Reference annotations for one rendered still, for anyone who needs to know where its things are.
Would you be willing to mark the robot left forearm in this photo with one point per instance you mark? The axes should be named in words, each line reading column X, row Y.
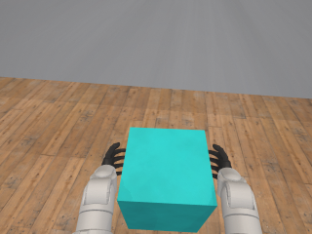
column 97, row 204

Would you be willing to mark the carton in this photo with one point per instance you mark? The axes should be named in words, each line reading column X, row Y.
column 167, row 181

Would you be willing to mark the left robot hand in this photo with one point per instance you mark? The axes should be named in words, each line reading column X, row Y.
column 109, row 158

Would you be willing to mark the right robot hand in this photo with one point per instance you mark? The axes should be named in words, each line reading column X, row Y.
column 222, row 160

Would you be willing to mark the robot right forearm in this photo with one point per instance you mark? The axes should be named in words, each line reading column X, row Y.
column 238, row 205

